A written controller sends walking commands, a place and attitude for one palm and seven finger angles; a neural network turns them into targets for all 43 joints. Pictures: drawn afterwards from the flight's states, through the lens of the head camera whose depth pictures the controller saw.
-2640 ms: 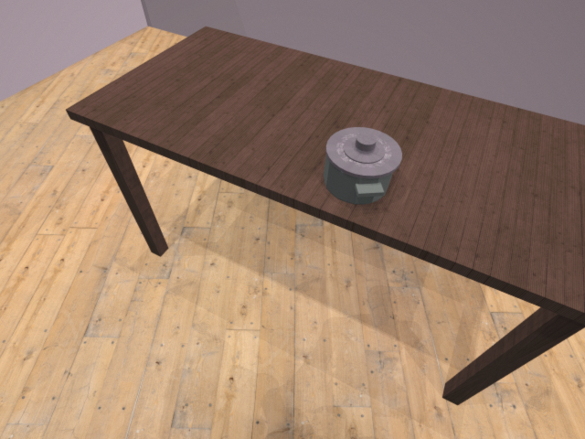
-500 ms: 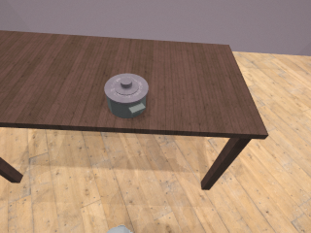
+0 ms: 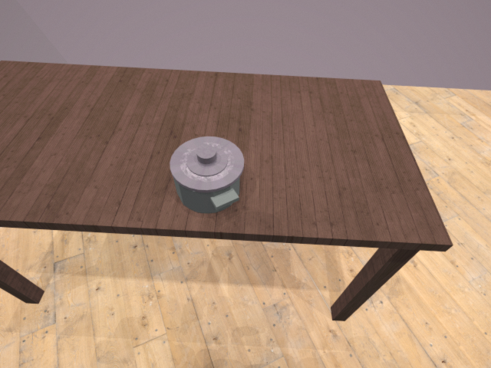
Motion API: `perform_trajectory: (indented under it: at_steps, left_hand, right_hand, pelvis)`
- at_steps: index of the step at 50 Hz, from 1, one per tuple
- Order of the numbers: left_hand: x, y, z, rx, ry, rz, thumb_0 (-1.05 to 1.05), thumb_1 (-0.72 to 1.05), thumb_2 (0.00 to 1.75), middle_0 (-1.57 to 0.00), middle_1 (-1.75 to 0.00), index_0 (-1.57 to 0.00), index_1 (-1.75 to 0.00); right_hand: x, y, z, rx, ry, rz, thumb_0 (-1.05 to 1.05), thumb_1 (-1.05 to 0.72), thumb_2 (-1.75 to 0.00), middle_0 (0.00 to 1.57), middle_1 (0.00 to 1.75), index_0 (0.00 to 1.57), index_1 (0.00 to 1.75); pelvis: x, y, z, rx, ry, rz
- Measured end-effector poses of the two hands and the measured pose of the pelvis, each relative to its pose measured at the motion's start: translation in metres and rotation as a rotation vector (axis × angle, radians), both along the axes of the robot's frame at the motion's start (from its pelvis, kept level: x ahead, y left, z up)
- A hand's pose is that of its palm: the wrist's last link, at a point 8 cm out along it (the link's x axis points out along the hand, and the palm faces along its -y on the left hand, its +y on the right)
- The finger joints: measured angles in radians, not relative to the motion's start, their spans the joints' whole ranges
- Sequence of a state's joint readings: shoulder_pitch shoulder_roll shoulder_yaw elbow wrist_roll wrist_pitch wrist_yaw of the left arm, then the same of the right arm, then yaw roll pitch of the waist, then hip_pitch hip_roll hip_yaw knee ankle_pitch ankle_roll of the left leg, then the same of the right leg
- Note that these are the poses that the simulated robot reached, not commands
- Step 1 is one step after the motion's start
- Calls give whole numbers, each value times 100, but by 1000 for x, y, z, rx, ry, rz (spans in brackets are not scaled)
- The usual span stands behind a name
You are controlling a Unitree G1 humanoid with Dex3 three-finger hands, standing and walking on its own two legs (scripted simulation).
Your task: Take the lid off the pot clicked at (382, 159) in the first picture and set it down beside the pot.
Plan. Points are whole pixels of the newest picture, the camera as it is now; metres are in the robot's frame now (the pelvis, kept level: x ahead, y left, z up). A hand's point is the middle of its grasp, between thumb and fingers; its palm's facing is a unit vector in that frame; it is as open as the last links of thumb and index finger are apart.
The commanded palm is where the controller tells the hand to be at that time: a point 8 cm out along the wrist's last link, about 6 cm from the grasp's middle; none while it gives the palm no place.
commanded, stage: come to a stop and stand still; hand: left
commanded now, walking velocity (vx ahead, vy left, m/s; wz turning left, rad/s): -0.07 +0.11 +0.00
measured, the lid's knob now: (206, 154) +0.51 +0.11 +0.03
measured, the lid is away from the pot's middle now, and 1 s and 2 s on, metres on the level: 0.01 0.01 0.01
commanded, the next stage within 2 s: look again from close up in 1.14 s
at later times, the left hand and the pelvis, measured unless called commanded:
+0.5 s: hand out of the picture +0.03 +0.22 -0.18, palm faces +0.00 -0.98 -0.20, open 7.3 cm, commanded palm none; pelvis +0.00 +0.04 -0.01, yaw +0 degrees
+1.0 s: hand out of the picture +0.02 +0.23 -0.18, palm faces +0.01 -0.98 -0.19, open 7.3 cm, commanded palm none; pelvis +0.02 +0.06 +0.00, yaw +0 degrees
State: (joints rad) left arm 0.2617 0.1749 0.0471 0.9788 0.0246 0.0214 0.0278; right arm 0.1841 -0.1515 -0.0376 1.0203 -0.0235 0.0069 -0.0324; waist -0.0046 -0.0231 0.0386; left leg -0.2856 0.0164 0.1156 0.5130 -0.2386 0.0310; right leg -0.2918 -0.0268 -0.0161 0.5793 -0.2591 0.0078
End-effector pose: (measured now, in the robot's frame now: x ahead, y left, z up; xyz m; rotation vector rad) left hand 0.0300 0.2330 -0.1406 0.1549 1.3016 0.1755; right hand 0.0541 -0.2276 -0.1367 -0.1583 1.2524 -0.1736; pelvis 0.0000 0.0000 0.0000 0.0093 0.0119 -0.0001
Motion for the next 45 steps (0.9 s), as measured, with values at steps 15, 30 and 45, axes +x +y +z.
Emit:
perform_trajectory:
  at_steps: [15,30,45]
  left_hand:
    - [-8,-9,-6,-20,24,26,1,92,90,-20,-30,-21,-30]
    - [-3,55,-6,9,-14,-36,1,91,90,-20,-30,-20,-30]
    - [-17,58,-5,-7,81,-24,1,91,90,-20,-30,-20,-30]
  right_hand:
    - [-15,-13,1,-25,81,-10,1,-91,-90,20,30,20,30]
    - [-21,46,2,-17,-3,24,1,-93,-90,20,30,20,30]
    - [-18,57,1,-10,44,26,1,-93,-90,20,30,20,30]
  pelvis:
    - [3,-2,0,-16,4,12]
    - [-2,51,-5,-30,-6,2]
    - [14,61,0,-20,-10,-8]
